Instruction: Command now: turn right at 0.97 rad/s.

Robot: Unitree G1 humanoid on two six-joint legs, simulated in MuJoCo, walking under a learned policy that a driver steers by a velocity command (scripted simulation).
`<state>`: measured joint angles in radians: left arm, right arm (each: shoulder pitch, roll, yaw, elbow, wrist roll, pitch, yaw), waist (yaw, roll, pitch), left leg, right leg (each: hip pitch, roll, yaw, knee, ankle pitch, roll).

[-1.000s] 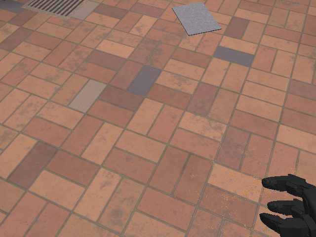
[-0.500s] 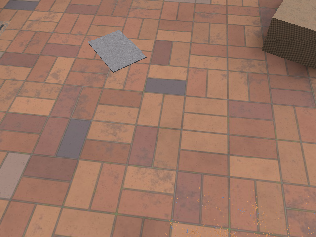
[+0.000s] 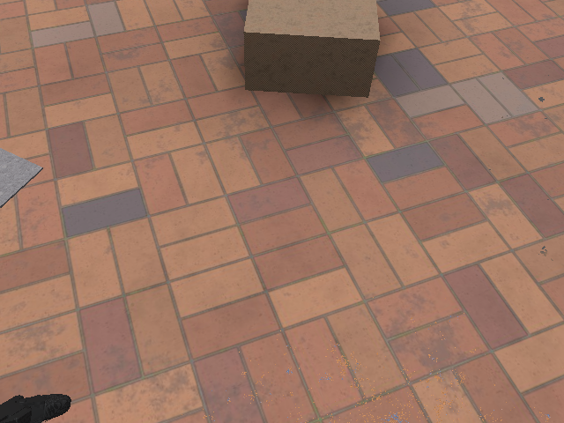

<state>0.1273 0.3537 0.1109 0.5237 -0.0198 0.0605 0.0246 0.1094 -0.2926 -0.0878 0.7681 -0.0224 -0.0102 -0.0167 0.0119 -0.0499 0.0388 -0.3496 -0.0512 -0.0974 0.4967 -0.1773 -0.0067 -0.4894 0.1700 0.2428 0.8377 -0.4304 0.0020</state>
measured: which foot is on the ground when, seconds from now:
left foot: down 0.00-0.38, up 0.40-0.78, down 0.80-1.00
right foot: up 0.00-0.36, down 0.38-1.00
